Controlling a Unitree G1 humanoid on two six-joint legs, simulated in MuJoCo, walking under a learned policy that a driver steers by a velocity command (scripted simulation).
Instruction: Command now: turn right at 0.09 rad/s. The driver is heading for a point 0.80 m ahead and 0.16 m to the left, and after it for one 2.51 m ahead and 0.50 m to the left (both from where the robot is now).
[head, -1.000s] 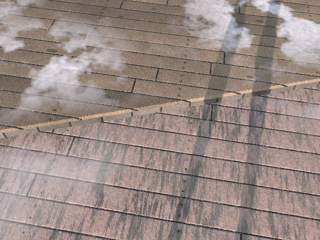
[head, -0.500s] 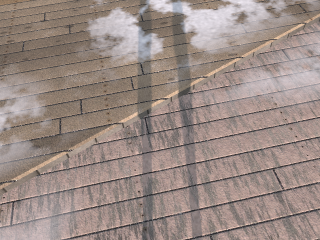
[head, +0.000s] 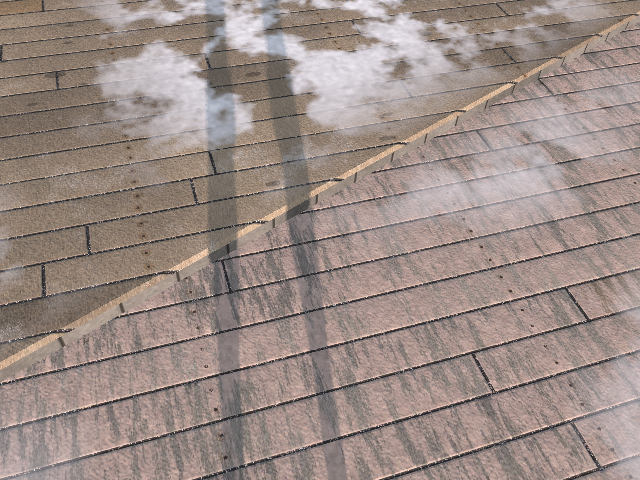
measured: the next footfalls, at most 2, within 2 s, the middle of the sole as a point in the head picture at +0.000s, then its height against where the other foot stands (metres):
left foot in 0.92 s outside the picture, level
right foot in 1.48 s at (289, 369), level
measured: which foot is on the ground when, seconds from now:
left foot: down 0.00-0.46, up 0.48-0.90, down 0.92-1.00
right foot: down 0.00-0.94, up 0.96-1.00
